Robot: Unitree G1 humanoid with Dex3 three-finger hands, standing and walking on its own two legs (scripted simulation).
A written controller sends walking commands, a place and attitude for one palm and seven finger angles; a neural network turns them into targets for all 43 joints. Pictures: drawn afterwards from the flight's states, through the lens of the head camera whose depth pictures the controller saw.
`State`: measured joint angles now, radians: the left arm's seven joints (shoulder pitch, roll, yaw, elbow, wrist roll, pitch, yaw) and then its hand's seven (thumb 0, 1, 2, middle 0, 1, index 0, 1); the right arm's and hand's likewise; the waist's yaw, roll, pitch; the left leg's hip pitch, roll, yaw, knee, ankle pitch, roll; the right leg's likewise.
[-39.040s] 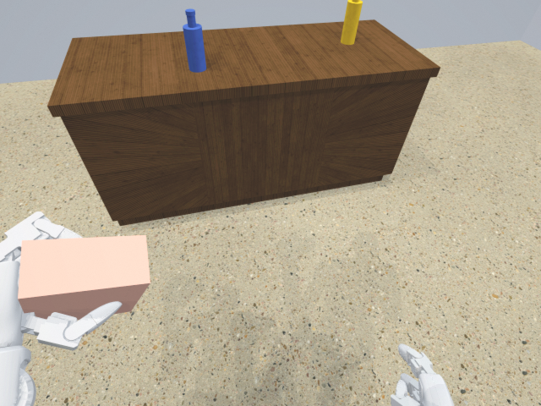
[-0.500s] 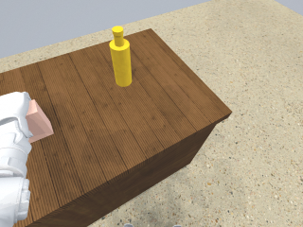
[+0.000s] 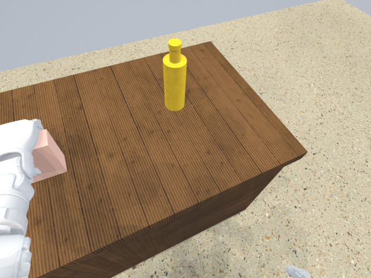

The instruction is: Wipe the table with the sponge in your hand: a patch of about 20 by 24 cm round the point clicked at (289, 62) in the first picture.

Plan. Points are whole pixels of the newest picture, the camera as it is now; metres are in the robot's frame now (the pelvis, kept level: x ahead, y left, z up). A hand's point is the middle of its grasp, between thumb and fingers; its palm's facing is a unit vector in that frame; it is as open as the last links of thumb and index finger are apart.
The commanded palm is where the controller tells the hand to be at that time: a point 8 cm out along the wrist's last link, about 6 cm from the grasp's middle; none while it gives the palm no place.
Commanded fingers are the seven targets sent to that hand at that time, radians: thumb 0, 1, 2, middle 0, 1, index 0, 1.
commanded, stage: wipe back along the first lane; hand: left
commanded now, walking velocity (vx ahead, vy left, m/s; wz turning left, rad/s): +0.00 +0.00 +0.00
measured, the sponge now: (30, 164) +0.34 +0.40 -0.03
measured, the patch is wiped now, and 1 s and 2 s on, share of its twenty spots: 1.00 1.00 1.00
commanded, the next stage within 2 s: lift the sponge slowly off the table in 1.64 s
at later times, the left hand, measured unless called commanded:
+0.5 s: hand (25, 173) +0.31 +0.37 +0.01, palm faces -0.10 -0.01 -0.99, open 9.5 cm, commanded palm +0.28 +0.35 +0.04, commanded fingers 0.00 0.10 1.30 -1.20 -1.60 -1.20 -1.60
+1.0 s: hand (28, 194) +0.26 +0.35 +0.01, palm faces -0.09 -0.01 -1.00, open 9.5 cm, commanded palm +0.23 +0.33 +0.04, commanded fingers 0.00 0.10 1.30 -1.20 -1.60 -1.20 -1.60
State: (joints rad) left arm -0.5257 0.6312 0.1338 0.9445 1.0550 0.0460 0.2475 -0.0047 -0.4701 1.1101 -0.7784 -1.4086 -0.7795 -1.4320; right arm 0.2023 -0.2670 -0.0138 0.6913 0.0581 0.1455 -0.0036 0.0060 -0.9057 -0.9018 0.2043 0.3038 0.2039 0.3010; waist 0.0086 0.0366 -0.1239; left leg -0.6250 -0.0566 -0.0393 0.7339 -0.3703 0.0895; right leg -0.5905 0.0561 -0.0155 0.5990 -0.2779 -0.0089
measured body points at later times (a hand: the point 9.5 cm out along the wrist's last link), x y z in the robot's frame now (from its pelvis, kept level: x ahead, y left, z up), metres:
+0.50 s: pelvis +0.00 -0.01 +0.00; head +0.05 +0.00 +0.45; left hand +0.31 +0.37 +0.06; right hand +0.12 -0.27 -0.12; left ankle -0.02 +0.05 -0.72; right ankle +0.00 -0.14 -0.72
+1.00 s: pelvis +0.00 -0.02 +0.01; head +0.03 -0.03 +0.45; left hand +0.26 +0.34 +0.06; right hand +0.16 -0.28 -0.11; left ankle -0.02 +0.05 -0.72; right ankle +0.00 -0.14 -0.72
